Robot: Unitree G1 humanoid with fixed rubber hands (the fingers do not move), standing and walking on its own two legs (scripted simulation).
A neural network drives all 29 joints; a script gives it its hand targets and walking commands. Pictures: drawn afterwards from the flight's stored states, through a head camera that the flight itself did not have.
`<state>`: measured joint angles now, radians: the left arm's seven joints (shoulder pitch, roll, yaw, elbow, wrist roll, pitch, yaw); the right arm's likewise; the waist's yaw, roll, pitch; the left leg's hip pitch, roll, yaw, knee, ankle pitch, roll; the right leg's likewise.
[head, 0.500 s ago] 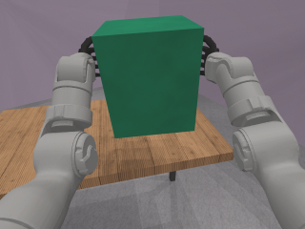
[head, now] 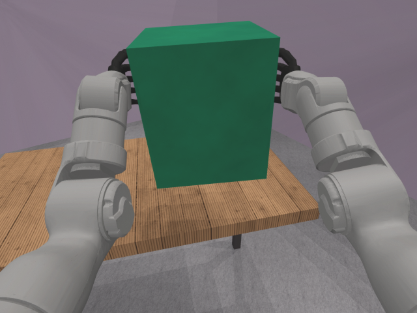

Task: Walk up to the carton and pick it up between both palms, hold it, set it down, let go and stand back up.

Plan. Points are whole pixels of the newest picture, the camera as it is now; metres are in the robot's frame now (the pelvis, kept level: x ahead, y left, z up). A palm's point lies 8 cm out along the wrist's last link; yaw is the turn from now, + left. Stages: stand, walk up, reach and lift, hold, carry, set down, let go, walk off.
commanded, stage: hold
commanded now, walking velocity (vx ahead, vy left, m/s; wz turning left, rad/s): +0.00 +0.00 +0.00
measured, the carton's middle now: (204, 101) +0.40 -0.02 +0.30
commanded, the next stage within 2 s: none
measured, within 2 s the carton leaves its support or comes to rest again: neither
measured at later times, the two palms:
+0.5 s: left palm (117, 88) +0.36 +0.14 +0.34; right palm (289, 85) +0.36 -0.16 +0.34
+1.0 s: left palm (116, 88) +0.36 +0.14 +0.34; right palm (288, 85) +0.36 -0.16 +0.34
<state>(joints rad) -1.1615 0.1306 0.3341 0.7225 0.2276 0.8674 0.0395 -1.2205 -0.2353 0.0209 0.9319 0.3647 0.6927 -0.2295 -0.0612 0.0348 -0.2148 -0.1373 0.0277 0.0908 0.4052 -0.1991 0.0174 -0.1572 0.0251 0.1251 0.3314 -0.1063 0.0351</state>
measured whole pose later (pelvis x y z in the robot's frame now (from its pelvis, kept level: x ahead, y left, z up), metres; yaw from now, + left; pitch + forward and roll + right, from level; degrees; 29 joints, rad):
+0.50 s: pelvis +0.00 +0.00 +0.00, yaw +0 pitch -4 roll -1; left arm -1.17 0.13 0.33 0.74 0.23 0.86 0.03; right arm -1.23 -0.23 0.02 0.94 0.35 0.70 -0.23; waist -0.06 0.03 -0.21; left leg -0.14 0.03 0.09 0.41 -0.20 0.02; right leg -0.16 0.03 0.13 0.33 -0.10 0.03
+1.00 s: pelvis +0.00 +0.00 +0.00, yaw +0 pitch -4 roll -1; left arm -1.16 0.14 0.34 0.73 0.23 0.87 0.04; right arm -1.23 -0.24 0.05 0.94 0.37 0.70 -0.23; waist -0.06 0.03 -0.21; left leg -0.14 0.03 0.09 0.41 -0.20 0.01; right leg -0.16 0.03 0.12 0.33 -0.10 0.03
